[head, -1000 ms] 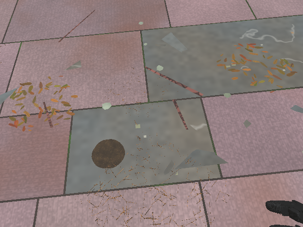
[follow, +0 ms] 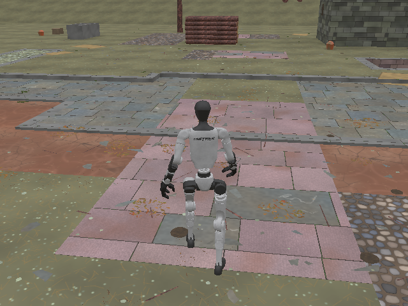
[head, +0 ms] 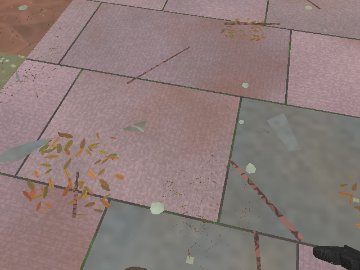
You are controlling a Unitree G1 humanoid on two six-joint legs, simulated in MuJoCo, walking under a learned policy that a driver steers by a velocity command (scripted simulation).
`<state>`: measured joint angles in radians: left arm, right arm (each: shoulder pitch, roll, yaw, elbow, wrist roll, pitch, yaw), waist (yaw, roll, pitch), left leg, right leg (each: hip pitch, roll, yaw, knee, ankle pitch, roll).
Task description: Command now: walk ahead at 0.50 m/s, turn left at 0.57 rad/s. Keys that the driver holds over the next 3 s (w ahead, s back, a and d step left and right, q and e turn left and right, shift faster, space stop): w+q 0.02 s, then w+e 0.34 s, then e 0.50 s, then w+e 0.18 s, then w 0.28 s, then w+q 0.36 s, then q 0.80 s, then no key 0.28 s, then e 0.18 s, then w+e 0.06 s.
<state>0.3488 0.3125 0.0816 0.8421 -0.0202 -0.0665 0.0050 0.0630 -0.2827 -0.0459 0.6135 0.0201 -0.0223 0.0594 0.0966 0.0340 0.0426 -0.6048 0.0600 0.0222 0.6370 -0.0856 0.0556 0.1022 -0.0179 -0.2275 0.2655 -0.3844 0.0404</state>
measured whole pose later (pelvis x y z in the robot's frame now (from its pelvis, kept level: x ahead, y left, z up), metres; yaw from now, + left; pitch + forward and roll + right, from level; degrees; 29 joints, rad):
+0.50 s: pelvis +0.27 +0.02 +0.01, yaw -6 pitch +1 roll +2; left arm 0.14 0.26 0.05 0.76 -0.01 -0.05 -0.05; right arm 0.28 -0.27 -0.06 0.81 0.00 -0.06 -0.01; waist -0.05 -0.04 0.03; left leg 0.06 -0.06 0.19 0.25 -0.33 0.04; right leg -0.63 -0.07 0.00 0.61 0.07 -0.01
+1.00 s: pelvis +0.43 +0.01 +0.01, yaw -23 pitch +3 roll +0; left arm 0.18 0.31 0.07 0.64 -0.01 0.04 0.02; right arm 0.17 -0.29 -0.05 0.73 0.01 -0.02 -0.02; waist 0.02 0.00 0.00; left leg -0.42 -0.01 -0.10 0.64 -0.30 -0.06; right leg -0.39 0.14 0.19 0.53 -0.18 -0.05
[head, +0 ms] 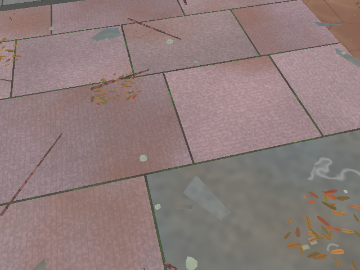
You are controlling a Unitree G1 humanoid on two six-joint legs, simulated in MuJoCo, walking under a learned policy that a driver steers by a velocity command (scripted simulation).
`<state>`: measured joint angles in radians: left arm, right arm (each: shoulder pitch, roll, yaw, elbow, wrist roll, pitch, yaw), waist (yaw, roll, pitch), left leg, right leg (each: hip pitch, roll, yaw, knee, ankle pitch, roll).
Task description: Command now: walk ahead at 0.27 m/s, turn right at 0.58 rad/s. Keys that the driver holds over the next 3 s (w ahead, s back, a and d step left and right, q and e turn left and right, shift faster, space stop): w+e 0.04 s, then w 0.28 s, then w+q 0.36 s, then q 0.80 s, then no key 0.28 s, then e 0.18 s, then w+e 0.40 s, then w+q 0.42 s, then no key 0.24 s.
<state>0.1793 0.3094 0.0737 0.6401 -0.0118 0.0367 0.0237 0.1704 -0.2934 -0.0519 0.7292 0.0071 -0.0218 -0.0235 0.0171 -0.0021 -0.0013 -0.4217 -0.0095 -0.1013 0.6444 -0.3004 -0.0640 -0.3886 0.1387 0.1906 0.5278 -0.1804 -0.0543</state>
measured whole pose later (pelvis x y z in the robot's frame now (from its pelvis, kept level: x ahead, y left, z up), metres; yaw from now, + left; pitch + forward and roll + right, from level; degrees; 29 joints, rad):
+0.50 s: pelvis +0.18 -0.04 -0.01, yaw -4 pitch +3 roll -1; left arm 0.04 0.25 0.04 0.61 -0.01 -0.08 -0.03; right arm 0.48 -0.28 -0.05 0.86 0.02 -0.05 -0.01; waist -0.10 0.01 0.02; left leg -0.11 0.06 -0.06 0.64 -0.48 -0.02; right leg -0.43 0.01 -0.02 0.53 -0.14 -0.02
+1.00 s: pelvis +0.41 -0.02 -0.02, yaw +11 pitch +2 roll -2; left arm 0.20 0.30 0.07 0.78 -0.01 -0.04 0.01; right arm 0.11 -0.31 -0.07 0.62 0.00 -0.02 0.04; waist 0.02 0.01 0.09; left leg -0.54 -0.05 0.01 0.62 -0.12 0.09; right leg -0.28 0.00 -0.03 1.14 -0.57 0.04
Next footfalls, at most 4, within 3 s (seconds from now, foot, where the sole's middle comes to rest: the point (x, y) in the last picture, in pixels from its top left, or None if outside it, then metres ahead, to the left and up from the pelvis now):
0.02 left None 0.08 0.14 -0.77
0.46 right None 0.28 -0.16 -0.77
0.92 left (170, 247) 0.56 0.08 -0.77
1.40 right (226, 234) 0.61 -0.13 -0.77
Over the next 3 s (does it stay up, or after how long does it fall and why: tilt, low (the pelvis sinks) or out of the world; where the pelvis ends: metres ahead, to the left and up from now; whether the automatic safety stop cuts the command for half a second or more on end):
stays up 0.91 0.06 0.00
